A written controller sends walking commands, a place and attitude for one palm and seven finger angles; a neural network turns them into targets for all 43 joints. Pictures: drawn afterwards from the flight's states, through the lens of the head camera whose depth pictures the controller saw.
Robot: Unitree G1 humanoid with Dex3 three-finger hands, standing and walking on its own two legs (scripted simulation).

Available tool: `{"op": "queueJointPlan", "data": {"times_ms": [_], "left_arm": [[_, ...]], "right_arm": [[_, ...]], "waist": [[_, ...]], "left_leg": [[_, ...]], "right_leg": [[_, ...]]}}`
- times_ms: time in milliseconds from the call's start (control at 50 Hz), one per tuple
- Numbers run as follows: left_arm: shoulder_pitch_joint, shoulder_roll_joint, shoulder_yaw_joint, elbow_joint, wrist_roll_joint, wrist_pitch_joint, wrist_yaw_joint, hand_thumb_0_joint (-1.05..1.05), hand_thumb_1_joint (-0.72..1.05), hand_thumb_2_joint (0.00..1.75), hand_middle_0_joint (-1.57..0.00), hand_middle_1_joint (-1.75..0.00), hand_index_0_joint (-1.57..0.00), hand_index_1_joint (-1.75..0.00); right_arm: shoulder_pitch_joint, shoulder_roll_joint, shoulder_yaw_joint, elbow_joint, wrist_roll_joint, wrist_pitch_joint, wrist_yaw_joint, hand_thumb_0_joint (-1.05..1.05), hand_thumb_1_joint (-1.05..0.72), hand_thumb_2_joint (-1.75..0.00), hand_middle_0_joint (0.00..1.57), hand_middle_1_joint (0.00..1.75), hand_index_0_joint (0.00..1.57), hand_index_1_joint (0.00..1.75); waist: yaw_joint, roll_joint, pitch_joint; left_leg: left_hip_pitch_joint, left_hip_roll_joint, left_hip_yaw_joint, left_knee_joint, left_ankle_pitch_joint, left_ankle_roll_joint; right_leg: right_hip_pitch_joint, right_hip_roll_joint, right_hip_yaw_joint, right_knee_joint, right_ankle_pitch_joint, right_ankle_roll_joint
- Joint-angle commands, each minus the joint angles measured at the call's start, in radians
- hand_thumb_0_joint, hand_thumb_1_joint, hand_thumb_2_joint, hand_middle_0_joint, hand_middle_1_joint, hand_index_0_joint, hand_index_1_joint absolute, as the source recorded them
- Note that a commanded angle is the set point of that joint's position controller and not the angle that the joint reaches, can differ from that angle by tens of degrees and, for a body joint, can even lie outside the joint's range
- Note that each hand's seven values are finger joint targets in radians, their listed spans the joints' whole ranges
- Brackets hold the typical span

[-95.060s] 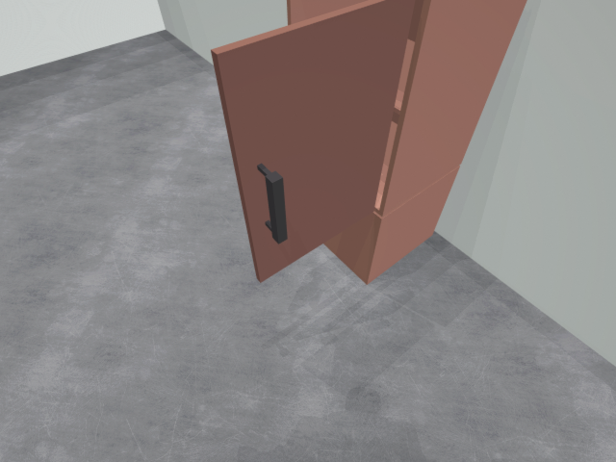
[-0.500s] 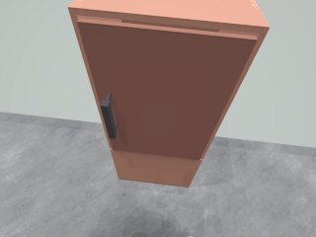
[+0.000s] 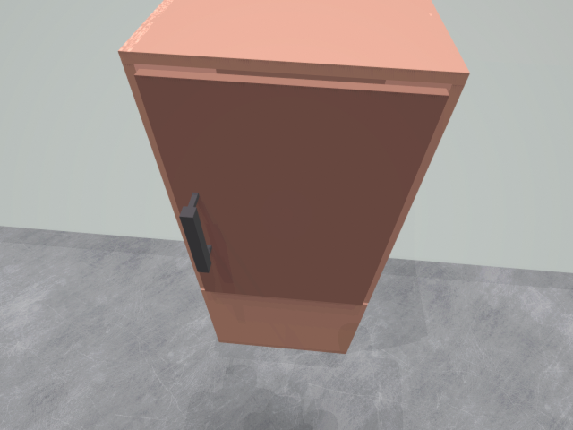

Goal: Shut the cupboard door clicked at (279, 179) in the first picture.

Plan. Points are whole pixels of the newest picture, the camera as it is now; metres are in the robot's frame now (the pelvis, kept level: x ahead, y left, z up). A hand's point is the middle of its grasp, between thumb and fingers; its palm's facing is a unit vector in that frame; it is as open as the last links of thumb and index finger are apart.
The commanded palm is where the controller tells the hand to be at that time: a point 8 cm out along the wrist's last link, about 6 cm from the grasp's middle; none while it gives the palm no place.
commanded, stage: come to a stop and stand still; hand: left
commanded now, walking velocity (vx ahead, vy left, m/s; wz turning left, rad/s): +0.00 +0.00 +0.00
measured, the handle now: (199, 234) +0.46 +0.20 -0.06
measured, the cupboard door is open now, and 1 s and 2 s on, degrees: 0 0 0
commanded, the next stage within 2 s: look again from close up in 0.26 s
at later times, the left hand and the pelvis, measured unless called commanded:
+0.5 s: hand out of the picture +0.00 +0.20 -0.18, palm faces +0.02 -0.98 -0.18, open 7.4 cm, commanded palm none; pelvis +0.00 +0.03 -0.01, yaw +0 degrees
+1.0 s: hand out of the picture +0.02 +0.22 -0.18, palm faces +0.00 -0.98 -0.18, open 7.4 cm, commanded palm +0.11 +0.28 -0.08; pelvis +0.02 +0.06 +0.00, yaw -1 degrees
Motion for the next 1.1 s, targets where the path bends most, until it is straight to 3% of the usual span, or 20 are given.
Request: {"op": "queueJointPlan", "data": {"times_ms": [0, 160, 180, 200, 220, 240, 300, 340, 360, 400, 540, 780, 940, 960, 980, 1000, 1020, 1040, 1060, 1080], "left_arm": [[0.068, 0.081, 0.013, -0.014, -0.003, -0.021, 0.009, 0.00, 0.90, 0.90, -0.20, -0.30, -0.20, -0.30], [0.090, 0.059, 0.009, 0.003, -0.001, -0.021, 0.014, 0.00, 0.90, 0.90, -0.20, -0.30, -0.20, -0.30], [0.181, 0.101, 0.013, 0.042, 0.012, -0.048, 0.055, 0.00, 0.90, 0.90, -0.20, -0.30, -0.20, -0.30], [0.135, 0.143, 0.018, -0.011, 0.009, -0.055, 0.050, 0.00, 0.90, 0.90, -0.20, -0.30, -0.20, -0.30], [0.104, 0.143, 0.025, -0.024, 0.010, -0.063, 0.041, 0.00, 0.90, 0.90, -0.20, -0.30, -0.20, -0.30], [0.085, 0.131, 0.017, -0.024, 0.008, -0.063, 0.037, 0.00, 0.90, 0.90, -0.20, -0.30, -0.20, -0.30], [0.061, 0.077, 0.007, -0.037, 0.001, -0.052, 0.033, 0.00, 0.90, 0.90, -0.20, -0.30, -0.20, -0.30], [0.060, 0.073, 0.003, -0.043, 0.002, -0.039, 0.029, 0.00, 0.90, 0.90, -0.20, -0.30, -0.20, -0.30], [0.065, 0.076, 0.004, -0.043, 0.002, -0.033, 0.026, 0.00, 0.90, 0.90, -0.20, -0.30, -0.20, -0.30], [0.076, 0.076, 0.000, -0.039, 0.002, -0.027, 0.021, 0.00, 0.90, 0.90, -0.20, -0.30, -0.20, -0.30], [0.077, 0.084, 0.001, -0.046, 0.003, -0.015, 0.016, 0.00, 0.90, 0.90, -0.20, -0.30, -0.20, -0.30], [0.061, 0.100, 0.002, -0.030, 0.000, -0.011, 0.018, 0.00, 0.90, 0.90, -0.20, -0.30, -0.20, -0.30], [0.061, 0.099, 0.003, -0.015, 0.002, -0.009, 0.023, 0.00, 0.90, 0.90, -0.20, -0.30, -0.20, -0.30], [0.131, 0.118, 0.003, 0.010, 0.013, -0.030, 0.060, 0.00, 0.90, 0.90, -0.20, -0.30, -0.20, -0.30], [-0.778, 0.707, 0.409, -1.691, -0.100, -0.292, 0.087, 0.00, 0.90, 0.90, -0.20, -0.30, -0.20, -0.30], [-0.029, 0.196, 0.010, -1.320, -0.120, -0.197, 0.092, 0.00, 0.90, 0.90, -0.22, -0.32, -0.22, -0.32], [-0.033, 0.145, 0.043, -1.300, -0.163, -0.136, 0.129, 0.00, 0.90, 0.90, -0.24, -0.34, -0.24, -0.34], [0.222, -0.115, -0.114, -1.011, -0.153, -0.021, 0.109, 0.00, 0.90, 0.90, -0.25, -0.36, -0.25, -0.36], [0.000, -0.064, -0.122, -1.214, -0.165, -0.050, 0.103, 0.00, 0.90, 0.90, -0.27, -0.38, -0.27, -0.38], [0.009, -0.036, -0.086, -1.189, -0.155, -0.085, 0.083, 0.00, 0.90, 0.90, -0.29, -0.40, -0.29, -0.40]], "right_arm": [[0.047, -0.088, -0.018, -0.019, 0.000, -0.020, -0.011, 0.00, -0.90, -0.90, 0.20, 0.30, 0.20, 0.30], [0.054, -0.071, -0.016, -0.002, 0.001, -0.018, -0.014, 0.00, -0.90, -0.90, 0.20, 0.30, 0.20, 0.30], [-0.075, -0.134, -0.029, -0.074, 0.012, -0.027, 0.001, 0.00, -0.90, -0.90, 0.20, 0.30, 0.20, 0.30], [-0.004, -0.068, -0.024, -0.113, 0.007, -0.010, 0.005, 0.00, -0.90, -0.90, 0.20, 0.30, 0.20, 0.30], [-0.003, -0.053, -0.023, -0.107, -0.005, -0.008, 0.008, 0.00, -0.90, -0.90, 0.20, 0.30, 0.20, 0.30], [0.034, -0.051, -0.024, -0.098, 0.001, -0.009, 0.007, 0.00, -0.90, -0.90, 0.20, 0.30, 0.20, 0.30], [0.078, -0.085, -0.024, -0.096, -0.003, -0.016, 0.008, 0.00, -0.90, -0.90, 0.20, 0.30, 0.20, 0.30], [0.053, -0.089, -0.019, -0.101, -0.004, -0.022, 0.007, 0.00, -0.90, -0.90, 0.20, 0.30, 0.20, 0.30], [0.043, -0.094, -0.017, -0.107, -0.003, -0.021, 0.006, 0.00, -0.90, -0.90, 0.20, 0.30, 0.20, 0.30], [0.036, -0.105, -0.015, -0.116, -0.003, -0.021, 0.004, 0.00, -0.90, -0.90, 0.20, 0.30, 0.20, 0.30], [0.041, -0.138, -0.015, -0.114, -0.004, -0.030, 0.001, 0.00, -0.90, -0.90, 0.20, 0.30, 0.20, 0.30], [0.045, -0.147, -0.015, -0.076, 0.000, -0.036, -0.006, 0.00, -0.90, -0.90, 0.20, 0.30, 0.20, 0.30], [0.034, -0.143, -0.015, -0.055, 0.001, -0.034, -0.011, 0.00, -0.90, -0.90, 0.20, 0.30, 0.20, 0.30], [-0.030, -0.185, -0.023, -0.121, 0.016, -0.034, -0.003, 0.00, -0.90, -0.90, 0.20, 0.30, 0.20, 0.30], [0.094, -0.406, -0.070, -0.386, 0.030, -0.237, -0.084, 0.00, -0.90, -0.90, 0.20, 0.30, 0.20, 0.30], [0.005, -0.257, 0.019, -0.376, 0.090, -0.334, -0.108, 0.00, -0.90, -0.90, 0.20, 0.30, 0.20, 0.30], [-0.015, -0.252, -0.009, -0.320, 0.065, -0.356, -0.100, 0.00, -0.90, -0.90, 0.20, 0.30, 0.20, 0.30], [-0.024, -0.185, -0.022, -0.308, 0.061, -0.359, -0.051, 0.00, -0.90, -0.90, 0.20, 0.30, 0.20, 0.30], [-0.015, -0.243, -0.059, -0.387, 0.055, -0.369, -0.018, 0.00, -0.90, -0.90, 0.20, 0.30, 0.20, 0.30], [-0.039, -0.247, -0.070, -0.436, 0.048, -0.380, -0.012, 0.00, -0.90, -0.90, 0.20, 0.30, 0.20, 0.30]], "waist": [[0.003, 0.013, -0.021], [0.003, 0.008, 0.037], [0.049, -0.015, 0.056], [-0.019, -0.043, -0.015], [-0.015, 0.057, -0.052], [-0.036, 0.001, -0.062], [-0.044, -0.060, -0.020], [-0.022, 0.052, 0.039], [-0.015, 0.076, 0.062], [-0.006, 0.040, 0.091], [0.008, 0.040, 0.048], [0.005, 0.019, -0.018], [0.004, 0.032, -0.004], [0.022, -0.051, -0.013], [-0.180, 0.089, -0.416], [-0.064, 0.426, -0.467], [-0.024, 0.390, -0.398], [-0.042, 0.255, -0.233], [-0.053, 0.202, -0.122], [-0.056, 0.140, -0.069]], "left_leg": [[0.002, 0.073, -0.057, -0.068, 0.154, 0.037], [0.002, 0.068, -0.058, -0.081, 0.143, 0.038], [-0.085, 0.063, -0.011, 0.166, 0.104, 0.013], [-0.111, 0.020, -0.038, 0.189, -0.124, 0.026], [-0.086, 0.017, -0.037, 0.177, -0.113, 0.030], [-0.059, 0.022, -0.023, 0.152, -0.090, 0.030], [-0.021, 0.040, -0.062, 0.063, 0.037, 0.043], [-0.062, 0.048, -0.084, 0.018, 0.065, 0.051], [-0.088, 0.051, -0.094, -0.008, 0.039, 0.057], [-0.121, 0.050, -0.112, -0.037, -0.002, 0.064], [-0.111, 0.065, -0.137, -0.090, 0.012, 0.082], [-0.009, 0.064, -0.111, -0.055, 0.240, 0.084], [0.017, 0.062, -0.097, -0.046, 0.327, 0.082], [-0.013, 0.088, -0.099, 0.138, 0.536, 0.051], [0.322, 0.050, -0.141, 0.138, 0.675, 0.039], [0.452, 0.061, -0.166, 0.085, 0.722, 0.011], [0.320, 0.054, -0.164, 0.027, 0.756, -0.042], [0.144, 0.056, -0.169, -0.065, 0.604, -0.024], [0.029, 0.042, -0.152, 0.002, 0.446, -0.019], [-0.074, 0.020, -0.141, 0.072, 0.301, -0.013]], "right_leg": [[0.015, -0.127, 0.107, -0.089, 0.227, 0.001], [-0.018, -0.124, 0.109, -0.103, 0.198, 0.001], [-0.039, -0.198, 0.191, -0.110, 0.638, 0.060], [0.003, -0.254, 0.240, -0.116, 0.529, 0.021], [0.030, -0.275, 0.233, -0.083, 0.637, -0.028], [-0.001, -0.242, 0.188, -0.084, 0.491, -0.049], [-0.085, -0.149, 0.135, -0.069, 0.152, -0.025], [-0.094, -0.122, 0.122, -0.053, 0.063, -0.012], [-0.095, -0.112, 0.121, -0.052, 0.009, -0.007], [-0.093, -0.103, 0.120, -0.058, -0.039, -0.002], [-0.035, -0.100, 0.088, -0.024, 0.020, 0.012], [0.002, -0.120, 0.079, -0.011, 0.138, 0.025], [0.009, -0.124, 0.079, -0.009, 0.196, 0.027], [-0.024, -0.155, 0.122, -0.025, 0.477, 0.040], [-0.082, -0.028, -0.024, 0.248, 0.459, 0.050], [-0.234, 0.014, -0.031, 0.404, 0.001, 0.038], [-0.216, -0.003, -0.017, 0.421, -0.077, 0.032], [-0.297, -0.026, -0.009, 0.366, -0.134, 0.045], [-0.283, -0.044, -0.003, 0.294, -0.068, 0.038], [-0.287, -0.045, -0.018, 0.230, -0.031, 0.029]]}}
